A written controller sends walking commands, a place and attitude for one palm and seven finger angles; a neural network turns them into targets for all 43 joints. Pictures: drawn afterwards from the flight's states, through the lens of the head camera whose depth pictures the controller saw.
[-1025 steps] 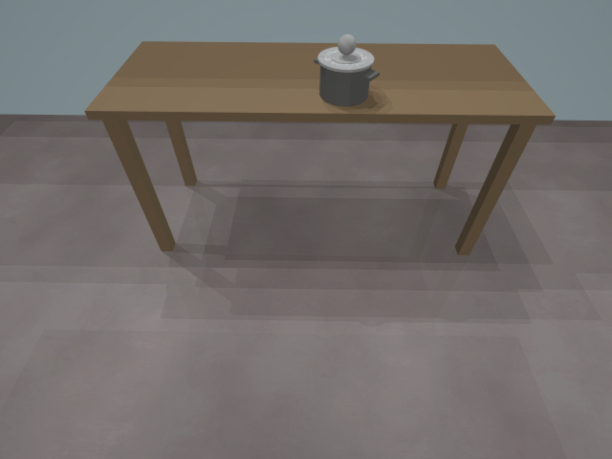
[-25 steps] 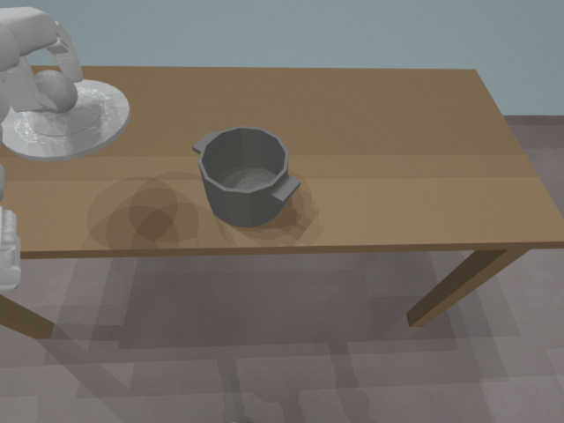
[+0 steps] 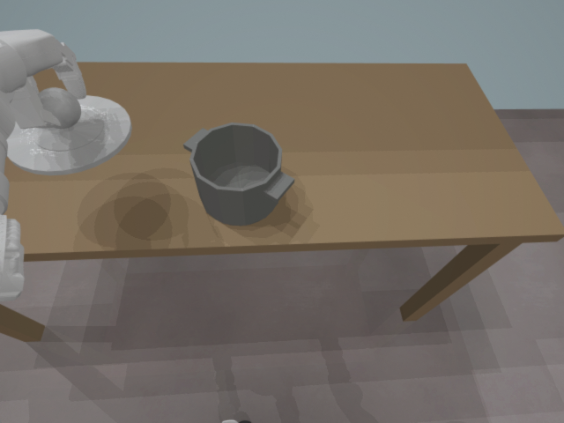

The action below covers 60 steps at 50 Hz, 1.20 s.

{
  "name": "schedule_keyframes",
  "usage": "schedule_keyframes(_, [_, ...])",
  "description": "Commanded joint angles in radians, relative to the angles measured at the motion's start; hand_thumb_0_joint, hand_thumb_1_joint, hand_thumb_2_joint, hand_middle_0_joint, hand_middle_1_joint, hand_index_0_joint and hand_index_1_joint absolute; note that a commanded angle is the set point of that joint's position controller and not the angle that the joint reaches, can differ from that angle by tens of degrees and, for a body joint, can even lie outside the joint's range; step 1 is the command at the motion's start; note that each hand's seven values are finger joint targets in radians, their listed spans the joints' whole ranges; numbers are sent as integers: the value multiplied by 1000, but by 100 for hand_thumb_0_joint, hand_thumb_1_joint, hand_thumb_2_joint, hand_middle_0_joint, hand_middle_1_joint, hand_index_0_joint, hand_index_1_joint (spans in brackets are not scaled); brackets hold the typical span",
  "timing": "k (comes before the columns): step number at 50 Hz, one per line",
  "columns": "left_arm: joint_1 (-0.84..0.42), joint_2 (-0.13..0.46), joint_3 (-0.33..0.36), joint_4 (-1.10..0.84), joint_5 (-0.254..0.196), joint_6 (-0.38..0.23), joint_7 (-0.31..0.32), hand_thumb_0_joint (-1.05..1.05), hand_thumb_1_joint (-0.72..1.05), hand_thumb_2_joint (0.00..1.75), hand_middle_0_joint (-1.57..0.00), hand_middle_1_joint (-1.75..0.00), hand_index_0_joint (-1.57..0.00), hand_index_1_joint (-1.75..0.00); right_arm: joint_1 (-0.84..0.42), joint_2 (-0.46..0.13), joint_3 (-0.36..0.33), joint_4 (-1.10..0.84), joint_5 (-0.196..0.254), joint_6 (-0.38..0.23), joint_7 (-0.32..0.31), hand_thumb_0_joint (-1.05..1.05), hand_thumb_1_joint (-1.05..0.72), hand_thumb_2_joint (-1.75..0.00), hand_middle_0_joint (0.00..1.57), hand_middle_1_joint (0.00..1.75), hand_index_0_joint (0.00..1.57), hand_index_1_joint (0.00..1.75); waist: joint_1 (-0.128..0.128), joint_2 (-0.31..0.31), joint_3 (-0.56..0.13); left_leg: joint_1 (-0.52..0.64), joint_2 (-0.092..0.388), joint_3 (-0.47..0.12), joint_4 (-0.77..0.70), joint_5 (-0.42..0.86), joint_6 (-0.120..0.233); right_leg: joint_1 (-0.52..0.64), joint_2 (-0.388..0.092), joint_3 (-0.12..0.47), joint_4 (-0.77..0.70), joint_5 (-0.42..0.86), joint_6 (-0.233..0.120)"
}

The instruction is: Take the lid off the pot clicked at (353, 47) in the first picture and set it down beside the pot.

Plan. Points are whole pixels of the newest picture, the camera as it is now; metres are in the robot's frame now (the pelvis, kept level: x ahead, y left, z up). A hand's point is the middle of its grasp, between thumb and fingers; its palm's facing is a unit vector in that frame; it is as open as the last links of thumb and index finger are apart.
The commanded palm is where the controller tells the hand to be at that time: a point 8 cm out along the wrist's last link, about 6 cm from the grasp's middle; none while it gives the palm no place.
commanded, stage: lower the lid onto the table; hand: left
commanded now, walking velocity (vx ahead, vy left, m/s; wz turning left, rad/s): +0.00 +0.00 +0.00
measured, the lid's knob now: (58, 108) +0.52 +0.28 +0.14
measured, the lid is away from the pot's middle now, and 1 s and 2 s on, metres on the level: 0.24 0.24 0.23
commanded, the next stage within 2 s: none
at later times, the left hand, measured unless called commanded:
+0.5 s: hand (45, 125) +0.49 +0.30 +0.13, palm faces -0.43 -0.08 -0.90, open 8.5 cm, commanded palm +0.53 +0.29 +0.20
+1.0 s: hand (57, 140) +0.49 +0.29 +0.11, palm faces -0.45 -0.07 -0.89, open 8.5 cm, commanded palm +0.53 +0.29 +0.17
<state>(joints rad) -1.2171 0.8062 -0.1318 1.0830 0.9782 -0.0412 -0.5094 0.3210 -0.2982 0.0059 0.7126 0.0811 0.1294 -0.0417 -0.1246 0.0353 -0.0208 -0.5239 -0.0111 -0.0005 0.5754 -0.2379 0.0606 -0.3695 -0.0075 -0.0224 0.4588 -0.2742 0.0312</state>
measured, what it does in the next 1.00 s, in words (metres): stands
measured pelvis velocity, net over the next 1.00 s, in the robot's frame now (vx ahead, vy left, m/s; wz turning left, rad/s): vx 0.00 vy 0.00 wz -0.03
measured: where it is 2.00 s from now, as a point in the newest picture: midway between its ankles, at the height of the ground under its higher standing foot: outside the picture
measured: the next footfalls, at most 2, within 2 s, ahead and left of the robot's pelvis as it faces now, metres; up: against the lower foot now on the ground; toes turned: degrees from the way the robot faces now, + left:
none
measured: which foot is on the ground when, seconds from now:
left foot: down 0.00-1.00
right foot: down 0.00-1.00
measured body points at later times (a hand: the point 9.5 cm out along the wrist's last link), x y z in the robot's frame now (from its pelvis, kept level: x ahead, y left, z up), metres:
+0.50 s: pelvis +0.00 +0.00 +0.00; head +0.09 +0.01 +0.44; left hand +0.51 +0.30 +0.18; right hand +0.01 -0.29 -0.12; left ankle +0.02 +0.08 -0.73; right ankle -0.04 -0.15 -0.73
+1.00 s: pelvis +0.00 +0.00 -0.01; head +0.09 +0.02 +0.43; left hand +0.51 +0.29 +0.16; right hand -0.01 -0.28 -0.13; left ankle +0.02 +0.08 -0.73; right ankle -0.04 -0.15 -0.73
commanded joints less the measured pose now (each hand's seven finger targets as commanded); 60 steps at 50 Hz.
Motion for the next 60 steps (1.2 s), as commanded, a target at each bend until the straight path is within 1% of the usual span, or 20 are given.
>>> schedule_keyframes(1, [-524,310,113,-188,-5,-8,60,0,57,108,-83,-104,-75,-99,95,-180,-55,-67,-2,-23,-23,0,-90,-90,20,30,20,30,-11,90,-458,472,-1,-31,-6,358,32,-63,75,-50,-30,274,-60])
schedule_keyframes(6, [-559,342,133,-253,6,-21,76,0,57,108,-83,-104,-75,-99,101,-181,-56,-71,-4,-23,-28,0,-90,-90,20,30,20,30,-4,135,-507,501,7,-36,5,413,30,-59,76,-47,-21,296,-62])
schedule_keyframes(12, [-476,305,106,-143,-6,-20,72,0,57,108,-83,-104,-75,-99,110,-182,-54,-61,3,-12,-30,0,-90,-90,20,30,20,30,-17,75,-435,432,3,-18,13,356,34,-88,78,-47,-17,282,-56])
schedule_keyframes(16, [-522,371,151,-261,4,-50,82,0,57,108,-83,-104,-75,-99,113,-180,-57,-68,-2,-7,-37,0,-90,-90,20,30,20,30,-10,146,-529,493,9,-26,33,459,34,-66,79,-41,-1,334,-59])
schedule_keyframes(17, [-517,327,123,-254,2,-50,80,0,57,108,-83,-104,-75,-99,114,-174,-59,-68,-3,-9,-39,0,-90,-90,20,30,20,30,-16,175,-531,514,8,-27,37,488,33,-86,81,-40,-2,331,-58])
schedule_keyframes(21, [-426,330,130,-152,-20,-52,77,0,57,108,-83,-104,-75,-99,118,-185,-53,-55,3,0,-38,0,-90,-90,20,30,20,30,-18,91,-432,417,8,-13,32,371,36,-106,79,-47,-5,289,-55])
schedule_keyframes(24, [-465,289,92,-188,-10,-54,82,0,57,108,-83,-104,-75,-99,122,-180,-56,-54,5,-1,-41,0,-90,-90,20,30,20,30,-26,135,-443,443,9,-16,34,356,33,-134,82,-49,-6,261,-59])
schedule_keyframes(26, [-472,361,144,-236,-11,-70,87,0,57,108,-83,-104,-75,-99,124,-185,-55,-59,4,2,-46,0,-90,-90,20,30,20,30,-20,131,-499,457,13,-19,42,400,35,-103,81,-42,6,296,-57])
schedule_keyframes(27, [-497,318,112,-251,-12,-71,87,0,57,108,-83,-104,-75,-99,125,-179,-57,-59,3,1,-48,0,-90,-90,20,30,20,30,-27,167,-515,483,12,-19,44,418,34,-118,82,-42,6,294,-58])
schedule_keyframes(31, [-461,372,169,-240,-18,-81,99,0,57,108,-83,-104,-75,-99,136,-184,-57,-52,-2,-3,-48,0,-90,-90,20,30,20,30,-15,159,-518,483,17,-24,54,449,35,-122,81,-43,14,303,-58])
schedule_keyframes(33, [-428,300,121,-172,-11,-72,104,0,57,108,-83,-104,-75,-99,142,-178,-57,-46,0,-6,-48,0,-90,-90,20,30,20,30,-25,151,-468,463,16,-23,54,430,31,-161,84,-51,12,274,-60])
schedule_keyframes(36, [-431,336,148,-183,-3,-73,114,0,57,108,-83,-104,-75,-99,142,-183,-54,-50,-2,-1,-46,0,-90,-90,20,30,20,30,-16,132,-480,446,17,-25,56,434,30,-146,83,-47,20,289,-61])
schedule_keyframes(38, [-468,314,134,-222,7,-69,121,0,57,108,-83,-104,-75,-99,148,-178,-60,-51,-5,-2,-43,0,-90,-90,20,30,20,30,-18,185,-511,493,21,-35,61,470,25,-170,86,-50,19,274,-64])
schedule_keyframes(40, [-413,329,161,-183,2,-76,124,0,57,108,-83,-104,-75,-99,155,-179,-60,-55,-6,-7,-46,0,-90,-90,20,30,20,30,-11,139,-524,487,23,-34,69,507,29,-164,84,-49,26,294,-62])
schedule_keyframes(44, [-391,326,146,-113,4,-67,126,0,57,108,-83,-104,-75,-99,151,-185,-56,-51,-2,2,-47,0,-90,-90,20,30,20,30,-22,90,-460,387,11,-14,61,353,30,-162,84,-46,26,253,-60])
schedule_keyframes(50, [-410,348,170,-197,9,-98,136,0,57,108,-83,-104,-75,-99,160,-182,-60,-57,-6,-1,-57,0,-90,-90,20,30,20,30,-13,162,-524,468,26,-29,80,465,27,-194,84,-48,38,260,-65])
schedule_keyframes(53, [-367,283,124,-101,-3,-88,133,0,57,108,-83,-104,-75,-99,165,-182,-59,-44,-3,0,-58,0,-90,-90,20,30,20,30,-36,108,-439,397,20,-17,74,319,28,-234,86,-51,31,189,-60])
schedule_keyframes(54, [-384,320,143,-124,-1,-90,136,0,57,108,-83,-104,-75,-99,167,-188,-57,-42,-1,1,-60,0,-90,-90,20,30,20,30,-32,107,-438,385,24,-18,68,297,29,-224,84,-50,32,186,-61])
schedule_keyframes(56, [-425,317,135,-181,8,-99,143,0,57,108,-83,-104,-75,-99,168,-186,-57,-43,-5,0,-61,0,-90,-90,20,30,20,30,-29,167,-492,424,23,-23,76,352,26,-224,86,-45,43,208,-66])
schedule_keyframes(60, [-406,320,154,-192,4,-111,153,0,57,108,-83,-104,-75,-99,182,-181,-58,-43,-8,-9,-67,0,-90,-90,20,30,20,30,-24,174,-528,463,28,-33,91,429,25,-237,87,-47,50,225,-67])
